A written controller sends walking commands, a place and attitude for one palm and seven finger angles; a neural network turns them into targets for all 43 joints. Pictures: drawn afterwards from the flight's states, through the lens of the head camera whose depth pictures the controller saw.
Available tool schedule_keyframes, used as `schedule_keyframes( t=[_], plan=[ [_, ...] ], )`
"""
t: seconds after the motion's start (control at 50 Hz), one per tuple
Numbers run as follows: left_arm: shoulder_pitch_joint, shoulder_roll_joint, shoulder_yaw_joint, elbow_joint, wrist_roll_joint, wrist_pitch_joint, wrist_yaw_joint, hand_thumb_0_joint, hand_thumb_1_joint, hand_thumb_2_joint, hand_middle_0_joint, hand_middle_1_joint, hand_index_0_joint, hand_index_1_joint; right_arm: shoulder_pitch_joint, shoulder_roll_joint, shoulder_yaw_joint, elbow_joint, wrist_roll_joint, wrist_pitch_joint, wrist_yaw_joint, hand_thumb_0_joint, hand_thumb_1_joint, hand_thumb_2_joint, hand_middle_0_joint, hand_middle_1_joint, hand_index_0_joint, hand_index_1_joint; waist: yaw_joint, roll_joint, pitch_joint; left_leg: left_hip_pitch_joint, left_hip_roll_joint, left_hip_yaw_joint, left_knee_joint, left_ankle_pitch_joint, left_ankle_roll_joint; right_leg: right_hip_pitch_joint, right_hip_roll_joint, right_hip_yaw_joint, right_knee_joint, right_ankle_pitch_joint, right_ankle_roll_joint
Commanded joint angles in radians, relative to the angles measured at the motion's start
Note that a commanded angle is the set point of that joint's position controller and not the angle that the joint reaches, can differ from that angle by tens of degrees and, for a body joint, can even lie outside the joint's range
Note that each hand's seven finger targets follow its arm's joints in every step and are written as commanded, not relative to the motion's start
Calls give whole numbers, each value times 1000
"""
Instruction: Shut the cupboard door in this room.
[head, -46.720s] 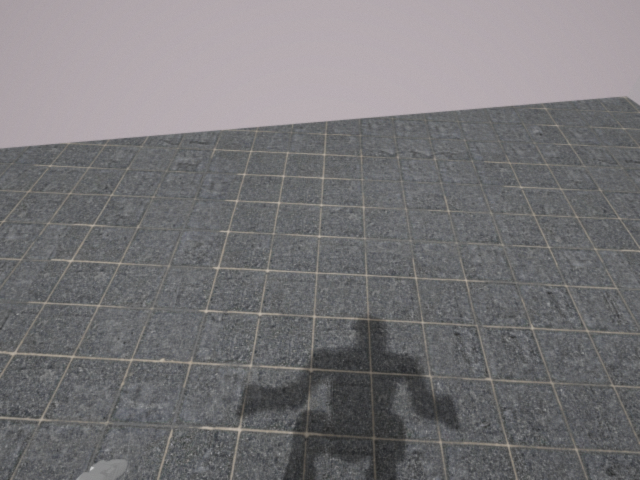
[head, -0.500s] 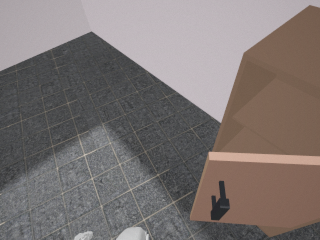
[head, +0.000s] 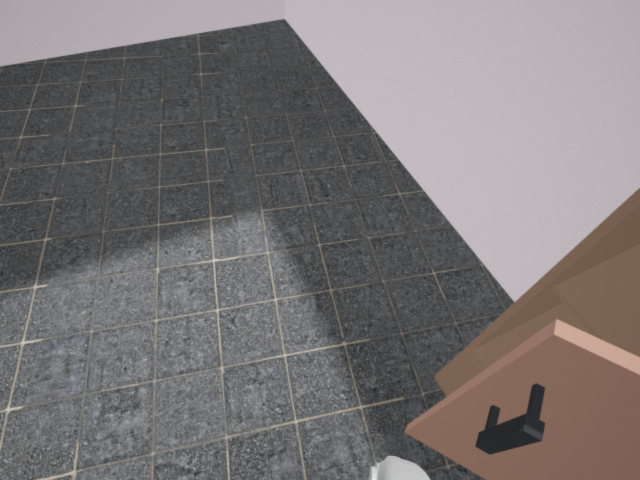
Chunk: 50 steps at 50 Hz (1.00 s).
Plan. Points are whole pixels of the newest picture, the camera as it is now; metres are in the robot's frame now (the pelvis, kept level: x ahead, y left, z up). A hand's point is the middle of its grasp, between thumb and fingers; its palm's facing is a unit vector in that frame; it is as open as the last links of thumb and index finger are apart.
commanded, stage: turn or walk to find it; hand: left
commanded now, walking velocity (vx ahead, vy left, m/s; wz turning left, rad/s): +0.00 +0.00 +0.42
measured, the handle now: (509, 420) +0.21 -0.22 -0.04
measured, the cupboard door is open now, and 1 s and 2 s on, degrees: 36 35 25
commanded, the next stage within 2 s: none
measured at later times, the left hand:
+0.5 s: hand out of the picture +0.04 +0.17 -0.16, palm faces +0.24 -0.94 -0.26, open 7.4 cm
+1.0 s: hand out of the picture +0.03 +0.18 -0.16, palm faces +0.42 -0.87 -0.28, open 7.4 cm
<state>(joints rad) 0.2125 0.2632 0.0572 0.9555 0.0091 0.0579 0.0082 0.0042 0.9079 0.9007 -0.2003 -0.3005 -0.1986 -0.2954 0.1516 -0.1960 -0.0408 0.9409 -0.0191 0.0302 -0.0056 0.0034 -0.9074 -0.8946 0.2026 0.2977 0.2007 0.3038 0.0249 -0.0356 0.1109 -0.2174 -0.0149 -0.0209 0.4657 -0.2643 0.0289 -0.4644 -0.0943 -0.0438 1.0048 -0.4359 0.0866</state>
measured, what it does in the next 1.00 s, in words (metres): steps on the spot, turning left: right foot, then left foot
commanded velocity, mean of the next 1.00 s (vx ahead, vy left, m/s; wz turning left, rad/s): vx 0.00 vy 0.00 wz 0.42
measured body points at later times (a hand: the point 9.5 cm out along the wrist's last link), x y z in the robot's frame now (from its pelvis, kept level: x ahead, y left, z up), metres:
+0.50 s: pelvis +0.01 -0.04 +0.00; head +0.06 -0.03 +0.44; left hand +0.03 +0.22 -0.14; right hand +0.14 -0.27 -0.16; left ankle -0.04 +0.09 -0.70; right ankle +0.02 -0.14 -0.74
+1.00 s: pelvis +0.03 -0.05 -0.01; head +0.09 -0.04 +0.43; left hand +0.00 +0.22 -0.14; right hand +0.18 -0.25 -0.18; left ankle -0.04 +0.08 -0.73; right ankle +0.07 -0.14 -0.74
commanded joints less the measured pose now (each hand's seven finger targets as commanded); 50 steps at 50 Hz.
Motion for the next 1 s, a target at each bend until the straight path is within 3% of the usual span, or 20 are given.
schedule_keyframes(
  t=[0.0,0.08,0.12,0.14,0.16,0.18,0.24,0.42,0.52,0.54,0.56,0.58,0.64,0.7,0.88,0.9,0.92,0.94,0.96,0.98],
  plan=[
    [-42,48,13,-103,-1,-28,2,0,900,900,-200,-300,-200,-300,51,-207,-56,-54,-3,-19,-11,0,-900,-900,200,300,200,300,-43,201,-133,101,233,-213,-94,534,142,17,27,-14,-135,-11,4],
    [-11,43,14,-109,-7,-43,5,0,900,900,-200,-300,-200,-300,34,-202,-66,-60,-5,-13,-9,0,-900,-900,200,300,200,300,-20,221,-148,43,212,-270,-32,550,120,165,69,-31,-366,61,-11],
    [60,76,22,-96,-2,-64,9,0,900,900,-200,-300,-200,-300,30,-172,-66,-65,6,-16,-4,0,-900,-900,200,300,200,300,19,129,-194,-39,140,-229,81,377,43,362,25,-13,-632,298,-19],
    [86,159,37,-93,13,-76,20,0,900,900,-200,-300,-200,-300,64,-109,-59,-76,15,-20,5,0,-900,-900,200,300,200,300,20,-94,-235,-235,39,-114,254,73,-26,543,-199,184,-667,463,-82],
    [87,216,49,-110,18,-72,23,0,900,900,-200,-300,-200,-300,41,-90,-56,-110,14,-16,6,0,-900,-900,200,300,200,300,33,-237,-184,-325,-43,-17,461,-348,-65,477,-415,322,-668,663,-211],
    [74,185,51,-112,11,-74,27,0,900,900,-200,-300,-200,-300,26,-124,-64,-93,7,5,2,0,-900,-900,200,300,200,300,38,-211,-169,-293,2,-78,622,-349,-60,355,-403,308,-681,612,-257],
    [-57,106,33,-152,11,-70,27,0,900,900,-200,-300,-200,-300,61,-100,-63,-46,1,18,20,0,-900,-900,200,300,200,300,-28,-125,-101,-320,36,-45,778,-177,-82,299,-262,99,-664,528,-215],
    [59,166,53,-110,21,-66,22,0,900,900,-200,-300,-200,-300,-53,-73,-33,-80,11,10,29,0,-900,-900,200,300,200,300,36,-180,-127,-203,27,77,340,-207,-91,404,-263,-5,-609,699,-217],
    [34,175,56,-93,9,-55,16,0,900,900,-200,-300,-200,-300,29,-106,-35,-66,7,-8,26,0,-900,-900,200,300,200,300,-28,-113,-176,44,32,111,-22,38,-67,309,-242,-83,-461,562,-128],
    [44,140,51,-105,3,-49,11,0,900,900,-200,-300,-200,-300,69,-177,-51,-61,1,-17,24,0,-900,-900,200,300,200,300,-53,53,-219,204,147,-26,-89,196,-18,159,-177,-132,-308,380,-74],
    [24,70,28,-132,0,-46,2,0,900,900,-200,-300,-200,-300,118,-276,-78,-65,-4,-17,19,0,-900,-900,200,300,200,300,-81,336,-219,290,395,-342,-120,502,109,-79,-38,-154,-89,-165,-7],
    [-31,69,19,-150,8,-35,8,0,900,900,-200,-300,-200,-300,152,-295,-79,-49,0,-11,10,0,-900,-900,200,300,200,300,-105,298,-208,218,450,-367,-137,498,192,-95,-34,-54,28,-251,-14],
    [-67,74,27,-101,4,-29,2,0,900,900,-200,-300,-200,-300,35,-209,-58,-40,-5,-15,-13,0,-900,-900,200,300,200,300,-56,229,-113,107,304,-241,-136,420,150,-108,-31,19,115,-58,-13],
    [-17,64,21,-70,2,-25,-1,0,900,900,-200,-300,-200,-300,24,-207,-52,-38,-2,-23,-13,0,-900,-900,200,300,200,300,-30,148,-137,119,263,-172,-129,440,131,-68,-18,3,60,-3,-1],
    [32,44,14,-77,-8,-43,1,0,900,900,-200,-300,-200,-300,17,-213,-63,-54,-3,-8,-6,0,-900,-900,200,300,200,300,-8,197,-155,-8,210,-237,-28,422,100,224,65,-52,-432,117,-13],
    [68,59,18,-68,-6,-53,4,0,900,900,-200,-300,-200,-300,12,-201,-63,-57,3,-7,-3,0,-900,-900,200,300,200,300,10,165,-172,-58,175,-221,26,344,62,322,48,-51,-565,224,-16],
    [101,113,29,-66,5,-65,11,0,900,900,-200,-300,-200,-300,30,-152,-58,-64,11,-10,3,0,-900,-900,200,300,200,300,21,30,-202,-177,101,-158,154,157,3,457,-85,71,-667,294,-48],
    [110,204,47,-71,19,-71,19,0,900,900,-200,-300,-200,-300,31,-83,-47,-96,14,-12,9,0,-900,-900,200,300,200,300,28,-252,-181,-354,-44,-4,374,-248,-66,513,-349,323,-696,467,-166],
    [119,195,50,-79,9,-69,25,0,900,900,-200,-300,-200,-300,17,-128,-59,-97,5,6,2,0,-900,-900,200,300,200,300,45,-223,-179,-313,-11,-60,574,-356,-63,382,-427,341,-710,532,-240],
    [61,171,50,-87,11,-69,29,0,900,900,-200,-300,-200,-300,2,-122,-63,-79,6,13,4,0,-900,-900,200,300,200,300,18,-172,-137,-320,9,-80,696,-315,-61,326,-379,301,-698,509,-259]
  ],
)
